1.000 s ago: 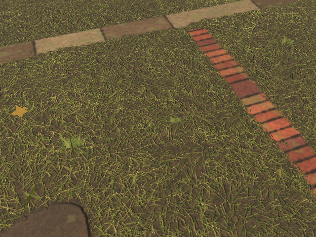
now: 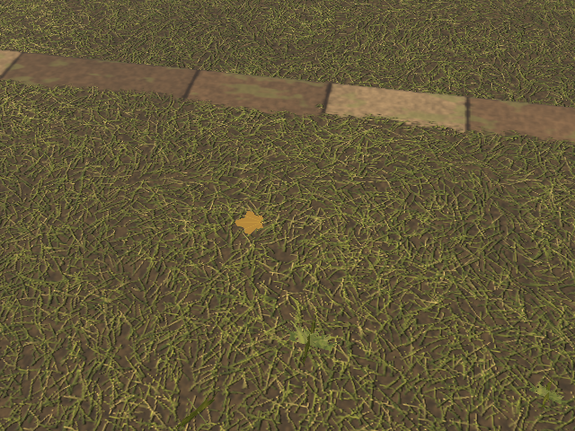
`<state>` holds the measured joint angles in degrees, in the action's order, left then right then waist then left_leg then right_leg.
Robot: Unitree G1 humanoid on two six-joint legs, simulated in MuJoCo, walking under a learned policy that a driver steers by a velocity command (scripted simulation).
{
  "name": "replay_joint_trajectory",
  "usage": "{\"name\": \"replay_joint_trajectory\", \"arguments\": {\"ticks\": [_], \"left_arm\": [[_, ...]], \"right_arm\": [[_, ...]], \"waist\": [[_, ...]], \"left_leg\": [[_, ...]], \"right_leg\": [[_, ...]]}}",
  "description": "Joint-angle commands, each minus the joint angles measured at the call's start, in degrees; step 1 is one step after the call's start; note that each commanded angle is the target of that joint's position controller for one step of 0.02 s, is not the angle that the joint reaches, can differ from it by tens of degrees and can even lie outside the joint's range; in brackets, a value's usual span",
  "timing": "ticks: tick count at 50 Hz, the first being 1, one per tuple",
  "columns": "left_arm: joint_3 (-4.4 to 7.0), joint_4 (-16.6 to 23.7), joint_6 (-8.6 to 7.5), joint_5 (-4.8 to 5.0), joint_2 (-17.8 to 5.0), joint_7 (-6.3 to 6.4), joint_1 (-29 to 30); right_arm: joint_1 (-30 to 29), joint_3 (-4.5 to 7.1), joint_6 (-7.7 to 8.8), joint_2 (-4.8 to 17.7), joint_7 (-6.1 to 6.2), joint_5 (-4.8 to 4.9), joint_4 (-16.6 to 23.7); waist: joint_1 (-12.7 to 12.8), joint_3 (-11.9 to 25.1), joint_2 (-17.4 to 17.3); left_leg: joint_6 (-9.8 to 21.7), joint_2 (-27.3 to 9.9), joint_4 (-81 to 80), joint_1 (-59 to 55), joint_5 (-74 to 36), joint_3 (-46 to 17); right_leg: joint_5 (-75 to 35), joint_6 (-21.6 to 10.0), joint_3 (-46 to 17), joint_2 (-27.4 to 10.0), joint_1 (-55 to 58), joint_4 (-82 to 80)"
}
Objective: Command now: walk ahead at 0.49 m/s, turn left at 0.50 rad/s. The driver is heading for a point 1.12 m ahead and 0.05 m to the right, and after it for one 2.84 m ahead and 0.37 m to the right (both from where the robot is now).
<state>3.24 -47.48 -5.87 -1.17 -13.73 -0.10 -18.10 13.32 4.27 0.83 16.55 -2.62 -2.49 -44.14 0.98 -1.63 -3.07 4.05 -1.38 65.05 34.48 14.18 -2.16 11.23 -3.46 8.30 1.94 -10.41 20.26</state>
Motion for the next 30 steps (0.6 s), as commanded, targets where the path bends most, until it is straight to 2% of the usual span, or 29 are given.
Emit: {"name": "replay_joint_trajectory", "arguments": {"ticks": [1,3,5,7,10,12,13,14,15,16,17,18,19,20,21,23,25,27,30], "left_arm": [[0.51,1.6,-1.47,0.00,-4.1,-0.38,-2.0],[0.36,0.6,-1.40,-0.14,-4.2,-0.65,-3.1],[0.28,-0.3,-1.27,0.15,-4.8,-0.70,-4.1],[0.38,-1.5,-0.89,0.33,-6.0,-0.44,-6.4],[0.47,-4.1,0.24,0.23,-7.5,-0.03,-10.1],[0.51,-5.4,1.11,0.27,-8.5,0.25,-10.9],[0.40,-6.0,1.59,0.55,-8.7,0.35,-10.9],[-0.05,-5.6,1.67,0.80,-7.7,0.45,-10.8],[-1.37,-2.1,1.36,2.08,-3.0,-0.12,-11.1],[-0.59,-1.7,1.31,1.73,-4.4,-0.26,-11.7],[0.45,-0.7,1.58,0.95,-7.2,-0.07,-6.0],[-0.07,0.0,1.13,1.10,-5.5,-0.35,-3.2],[-0.15,-0.6,1.22,0.96,-4.5,-0.51,-3.2],[-0.12,-1.2,1.99,-0.01,-4.0,-0.68,-4.1],[-0.27,-2.3,2.87,-0.64,-3.0,-1.03,-6.0],[-0.09,-2.3,3.76,-1.00,-2.4,-1.71,-5.3],[-0.02,-0.9,4.04,-1.11,-2.2,-2.04,-0.6],[-0.08,0.7,4.05,-0.96,-2.3,-2.06,4.7],[-0.70,2.5,3.79,-0.55,-1.6,-2.15,11.3]], "right_arm": [[-0.8,-0.63,0.04,-0.4,-0.87,-0.09,4.0],[-4.2,-1.26,0.42,-1.2,-1.06,0.19,4.8],[-8.7,-2.00,0.85,-1.9,-1.37,0.24,5.8],[-12.9,-2.42,1.05,-1.9,-1.63,0.26,6.8],[-15.5,-2.49,1.32,-1.0,-1.12,-0.02,7.6],[-12.1,-2.16,1.84,-0.3,-0.43,-0.44,6.3],[-4.9,-1.65,2.48,0.5,0.02,-0.76,3.7],[4.7,-0.55,3.10,3.2,0.70,-1.59,0.3],[13.6,1.02,3.29,9.1,1.71,-2.62,-1.0],[15.0,1.80,2.56,11.1,2.18,0.07,-1.8],[11.0,1.43,2.35,9.4,2.33,1.26,-1.9],[7.3,0.63,2.74,6.2,2.27,1.47,-2.0],[4.5,-0.05,3.09,3.6,2.08,1.43,-2.1],[2.9,-0.58,3.47,1.9,2.08,1.72,-2.5],[2.3,-0.85,3.84,0.9,2.09,1.66,-2.8],[4.2,-0.77,4.70,1.3,2.09,1.97,-4.3],[6.2,-0.55,5.04,2.1,2.12,2.18,-5.8],[8.3,-0.75,5.00,1.7,2.10,2.13,-7.1],[10.8,-0.86,5.09,2.1,2.08,2.03,-8.6]], "waist": [[-1.1,-0.4,6.4],[-0.8,-1.1,6.4],[0.1,-1.9,6.9],[1.4,-2.6,7.1],[2.0,-3.2,7.3],[0.0,-0.8,8.4],[-3.4,3.0,7.7],[-7.0,9.2,6.3],[-9.5,18.2,-3.8],[-8.4,21.9,-8.9],[-7.2,13.7,-2.5],[-5.3,7.4,-0.9],[-2.9,4.0,0.8],[-0.8,2.0,0.0],[0.3,1.9,-0.6],[1.1,1.2,-0.3],[0.8,-0.9,-0.4],[-0.2,-2.7,-0.3],[-1.7,-3.5,-0.4]], "left_leg": [[-0.6,-2.3,-2.8,6.4,-5.6,-2.4],[-0.8,-1.6,-10.2,5.5,-10.1,-1.3],[-0.7,-1.0,-19.0,1.5,-13.6,1.9],[-0.4,-0.7,-24.6,-1.4,-13.0,5.0],[1.3,0.1,-30.0,-2.6,-7.0,6.9],[3.2,3.0,-33.6,-9.1,-1.9,8.5],[4.6,4.9,-37.9,-18.4,-3.6,9.2],[6.4,2.4,-37.7,-33.1,-4.2,5.7],[11.6,-14.7,-39.0,-52.3,2.9,-16.3],[15.9,-23.5,-46.9,-55.6,-2.0,-36.8],[14.3,-20.2,-46.7,-50.5,-6.9,-28.0],[12.8,-17.7,-48.1,-42.4,-11.5,-20.7],[10.2,-14.7,-50.4,-35.8,-13.8,-15.5],[8.6,-12.4,-52.1,-31.0,-15.3,-11.9],[8.0,-11.1,-53.5,-28.3,-15.8,-9.5],[8.7,-10.0,-55.5,-27.0,-18.8,-7.3],[9.0,-9.5,-57.7,-26.7,-18.5,-5.4],[8.9,-8.8,-58.5,-27.7,-19.2,-3.9],[8.1,-8.1,-58.5,-29.1,-21.7,-1.6]], "right_leg": [[-12.1,-7.0,-11.1,-16.6,2.5,-12.3],[-14.9,-6.3,-7.1,-14.9,2.6,-12.3],[-16.9,-5.5,-3.8,-13.6,1.6,-12.3],[-17.6,-5.4,-3.1,-14.4,2.9,-12.4],[-24.2,-5.7,-3.7,-16.7,10.1,-9.3],[-39.5,-5.1,-2.6,-16.9,13.3,-1.3],[-44.0,-4.2,-0.7,-15.6,12.5,7.7],[-36.6,-3.0,0.5,-13.8,5.0,19.1],[-12.4,-0.6,2.6,-8.8,-13.9,39.3],[18.7,0.3,-2.8,-1.2,-25.4,53.2],[14.8,-0.3,-8.1,-4.6,-30.7,55.0],[10.6,-0.5,-8.7,-6.3,-30.3,52.5],[8.1,-0.4,-8.8,-7.9,-27.3,48.1],[7.1,0.2,-8.9,-8.6,-24.3,45.2],[6.3,0.7,-8.6,-8.6,-21.5,44.0],[4.1,1.4,-7.8,-8.3,-21.6,42.8],[-0.3,2.2,-7.3,-9.0,-25.1,39.6],[-4.7,2.9,-6.9,-9.4,-28.1,34.6],[-10.3,2.8,-5.7,-8.4,-27.1,25.1]]}}
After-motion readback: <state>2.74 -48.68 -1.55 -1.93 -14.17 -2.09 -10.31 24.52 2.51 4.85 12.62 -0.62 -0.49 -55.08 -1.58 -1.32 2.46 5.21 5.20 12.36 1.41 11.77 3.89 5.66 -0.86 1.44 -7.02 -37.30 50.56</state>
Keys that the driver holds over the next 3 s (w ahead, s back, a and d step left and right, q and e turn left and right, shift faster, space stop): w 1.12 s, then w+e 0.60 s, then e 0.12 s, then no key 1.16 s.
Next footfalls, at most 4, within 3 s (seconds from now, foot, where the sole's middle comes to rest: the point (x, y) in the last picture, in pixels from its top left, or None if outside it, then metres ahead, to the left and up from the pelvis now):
0.28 left None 0.30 0.13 -0.78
0.82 right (329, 372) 0.62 -0.03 -0.78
1.36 left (251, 274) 0.90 0.17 -0.78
1.88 right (336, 213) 1.12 -0.07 -0.78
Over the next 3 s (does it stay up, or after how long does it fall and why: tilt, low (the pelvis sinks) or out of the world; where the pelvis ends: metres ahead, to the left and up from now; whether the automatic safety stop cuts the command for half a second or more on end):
stays up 1.10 0.03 0.00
